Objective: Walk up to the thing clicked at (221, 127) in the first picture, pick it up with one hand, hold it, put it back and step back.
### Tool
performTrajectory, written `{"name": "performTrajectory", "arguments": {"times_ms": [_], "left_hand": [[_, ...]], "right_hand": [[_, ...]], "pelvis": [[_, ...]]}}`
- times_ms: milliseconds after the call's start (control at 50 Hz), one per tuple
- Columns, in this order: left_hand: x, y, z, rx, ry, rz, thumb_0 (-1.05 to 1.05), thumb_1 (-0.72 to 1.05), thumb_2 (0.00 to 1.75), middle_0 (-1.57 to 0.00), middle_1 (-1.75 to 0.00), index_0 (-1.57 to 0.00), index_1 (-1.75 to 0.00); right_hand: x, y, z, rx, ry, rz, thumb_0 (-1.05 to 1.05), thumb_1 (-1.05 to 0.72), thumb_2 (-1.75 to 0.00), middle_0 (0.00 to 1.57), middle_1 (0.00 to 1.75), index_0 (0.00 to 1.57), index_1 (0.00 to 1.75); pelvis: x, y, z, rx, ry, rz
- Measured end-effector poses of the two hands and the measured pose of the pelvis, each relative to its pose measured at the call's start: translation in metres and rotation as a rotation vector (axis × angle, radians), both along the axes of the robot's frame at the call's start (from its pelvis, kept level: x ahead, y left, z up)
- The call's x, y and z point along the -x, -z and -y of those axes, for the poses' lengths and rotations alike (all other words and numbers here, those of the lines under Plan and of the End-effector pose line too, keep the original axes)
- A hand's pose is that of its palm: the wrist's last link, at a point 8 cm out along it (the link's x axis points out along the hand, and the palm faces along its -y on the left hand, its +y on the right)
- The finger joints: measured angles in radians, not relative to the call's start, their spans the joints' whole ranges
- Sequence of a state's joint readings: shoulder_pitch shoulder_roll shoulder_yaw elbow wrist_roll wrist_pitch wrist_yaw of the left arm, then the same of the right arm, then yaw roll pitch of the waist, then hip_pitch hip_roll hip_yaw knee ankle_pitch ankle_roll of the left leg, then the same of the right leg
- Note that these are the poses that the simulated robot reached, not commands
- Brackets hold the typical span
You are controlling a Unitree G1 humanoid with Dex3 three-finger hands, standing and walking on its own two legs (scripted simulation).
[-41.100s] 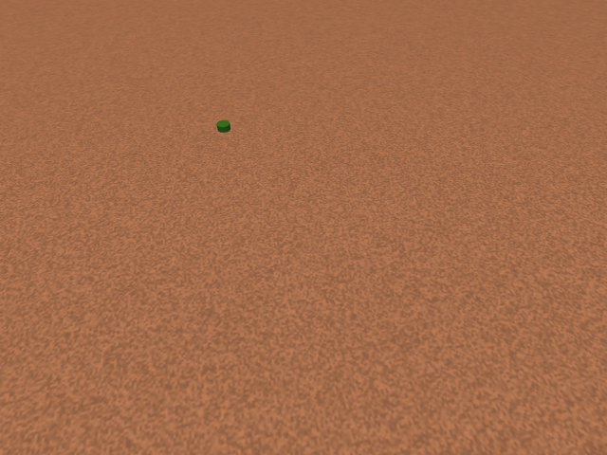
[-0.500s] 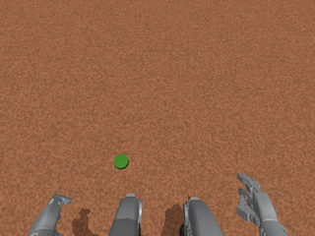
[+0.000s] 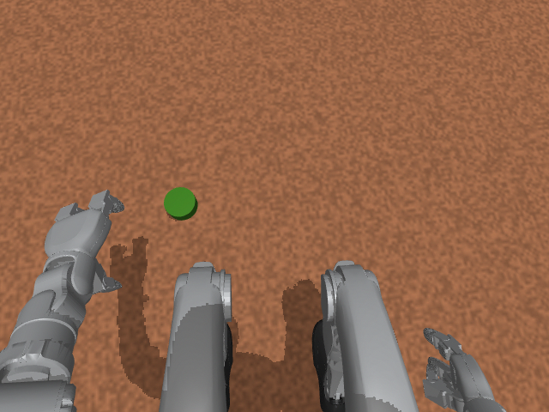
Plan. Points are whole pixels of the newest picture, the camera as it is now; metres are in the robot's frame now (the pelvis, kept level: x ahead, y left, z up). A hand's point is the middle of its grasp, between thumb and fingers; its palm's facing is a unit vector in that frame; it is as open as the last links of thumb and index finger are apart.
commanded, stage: rise first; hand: left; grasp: from above
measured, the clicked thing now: (181, 203) +0.51 +0.24 -0.41
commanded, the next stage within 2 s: none
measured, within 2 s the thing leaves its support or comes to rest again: neither
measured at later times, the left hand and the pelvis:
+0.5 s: hand (126, 227) +0.40 +0.30 -0.23, palm faces -0.47 -0.05 -0.88, open 14.2 cm; pelvis -0.01 +0.01 -0.07, yaw -3 degrees
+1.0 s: hand (144, 216) +0.44 +0.28 -0.28, palm faces -0.47 -0.06 -0.88, open 14.1 cm; pelvis +0.00 +0.01 -0.10, yaw -4 degrees
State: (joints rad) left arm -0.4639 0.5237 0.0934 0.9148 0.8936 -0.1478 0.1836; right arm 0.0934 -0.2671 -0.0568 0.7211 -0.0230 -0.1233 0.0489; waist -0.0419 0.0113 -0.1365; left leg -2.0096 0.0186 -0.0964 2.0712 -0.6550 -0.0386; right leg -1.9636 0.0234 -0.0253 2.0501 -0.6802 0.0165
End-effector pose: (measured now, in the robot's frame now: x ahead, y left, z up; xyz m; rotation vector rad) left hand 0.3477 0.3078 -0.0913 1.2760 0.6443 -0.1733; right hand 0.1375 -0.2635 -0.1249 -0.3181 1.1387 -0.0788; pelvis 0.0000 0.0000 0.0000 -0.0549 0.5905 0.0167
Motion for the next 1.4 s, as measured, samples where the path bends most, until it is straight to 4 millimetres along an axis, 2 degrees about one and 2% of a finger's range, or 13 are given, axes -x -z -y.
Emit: {"name": "performTrajectory", "arguments": {"times_ms": [140, 280, 560, 760, 1040, 1400], "left_hand": [[-0.022, 0.031, 0.0, -0.055, 0.108, 0.028, 0.0, -0.5, 1.02, -0.11, -1.0, -0.1, -1.01], [-0.04, 0.056, 0.003, -0.093, 0.19, 0.046, 0.0, -0.53, 1.04, -0.09, -0.99, -0.08, -1.0], [-0.068, 0.093, 0.01, -0.153, 0.292, 0.045, 0.0, -0.55, 1.05, -0.09, -0.95, -0.07, -0.97], [-0.082, 0.115, 0.017, -0.149, 0.263, 0.058, 0.0, -0.53, 1.03, -0.08, -0.98, -0.08, -0.99], [-0.098, 0.132, 0.024, -0.143, 0.245, 0.045, 0.01, -0.53, 1.02, -0.08, -1.0, -0.08, -1.0], [-0.102, 0.147, 0.026, -0.139, 0.263, 0.057, 0.0, -0.53, 1.03, -0.08, -1.0, -0.08, -1.01]], "right_hand": [[0.042, 0.026, 0.003, 0.028, 0.033, -0.107, 0.01, -0.89, -0.9, 0.2, 0.3, 0.2, 0.3], [0.06, 0.035, 0.004, 0.065, 0.048, -0.161, 0.01, -0.9, -0.9, 0.2, 0.3, 0.2, 0.3], [0.062, 0.054, -0.002, 0.075, 0.025, -0.202, 0.0, -0.9, -0.9, 0.2, 0.3, 0.2, 0.3], [0.067, 0.071, -0.004, 0.056, 0.008, -0.24, 0.0, -0.91, -0.9, 0.2, 0.3, 0.2, 0.3], [0.081, 0.08, -0.001, 0.053, 0.018, -0.296, 0.0, -0.91, -0.9, 0.2, 0.3, 0.2, 0.3], [0.083, 0.078, 0.001, 0.075, -0.002, -0.308, 0.0, -0.91, -0.9, 0.2, 0.3, 0.2, 0.3]], "pelvis": [[0.008, 0.032, -0.002, 0.014, 0.007, 0.016], [0.01, 0.052, -0.008, 0.036, 0.009, 0.022], [0.005, 0.077, -0.013, 0.052, 0.013, 0.01], [0.001, 0.091, -0.009, 0.046, 0.024, 0.001], [-0.004, 0.1, -0.007, 0.05, 0.036, 0.0], [-0.005, 0.108, -0.009, 0.062, 0.04, 0.006]]}}
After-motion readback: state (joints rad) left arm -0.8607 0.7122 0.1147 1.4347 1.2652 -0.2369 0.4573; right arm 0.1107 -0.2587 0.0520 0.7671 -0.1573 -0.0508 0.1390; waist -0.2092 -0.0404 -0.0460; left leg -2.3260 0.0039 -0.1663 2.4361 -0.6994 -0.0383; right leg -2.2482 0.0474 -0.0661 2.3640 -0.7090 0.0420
